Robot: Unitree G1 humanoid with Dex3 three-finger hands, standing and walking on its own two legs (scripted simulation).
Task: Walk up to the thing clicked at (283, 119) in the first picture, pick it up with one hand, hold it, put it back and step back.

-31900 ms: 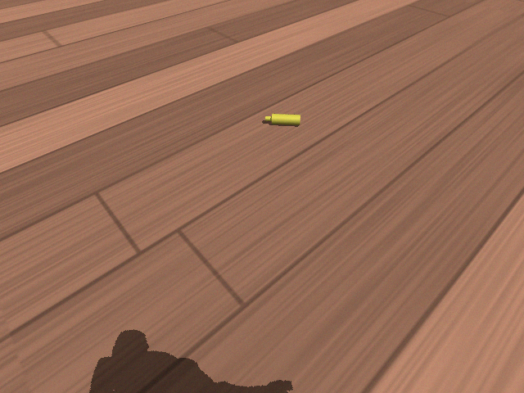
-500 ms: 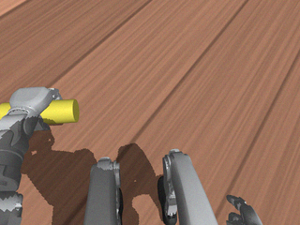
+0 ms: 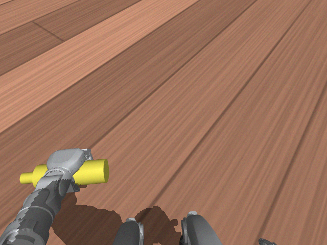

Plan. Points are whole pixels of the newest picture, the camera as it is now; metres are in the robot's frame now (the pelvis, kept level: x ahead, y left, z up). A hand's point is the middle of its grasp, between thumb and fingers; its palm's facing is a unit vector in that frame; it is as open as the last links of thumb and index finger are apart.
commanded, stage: lift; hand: left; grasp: from above
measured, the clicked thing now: (65, 174) +0.35 +0.27 -0.11
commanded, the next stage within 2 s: hold in 0.44 s
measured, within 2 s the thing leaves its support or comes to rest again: neither
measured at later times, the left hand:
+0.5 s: hand (71, 159) +0.35 +0.22 -0.01, palm faces -0.48 -0.07 -0.88, open 9.7 cm
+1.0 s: hand (63, 150) +0.36 +0.22 +0.04, palm faces -0.49 -0.04 -0.87, open 9.7 cm
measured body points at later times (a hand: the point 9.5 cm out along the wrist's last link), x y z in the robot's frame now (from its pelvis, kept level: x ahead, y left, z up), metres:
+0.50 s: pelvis +0.04 +0.00 +0.08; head +0.10 -0.01 +0.52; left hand +0.37 +0.22 +0.04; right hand +0.13 -0.28 -0.05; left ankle +0.05 +0.11 -0.62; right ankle +0.07 -0.13 -0.62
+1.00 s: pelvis +0.06 +0.00 +0.10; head +0.09 -0.01 +0.55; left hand +0.38 +0.22 +0.09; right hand +0.17 -0.27 -0.02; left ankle +0.05 +0.11 -0.62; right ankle +0.07 -0.13 -0.62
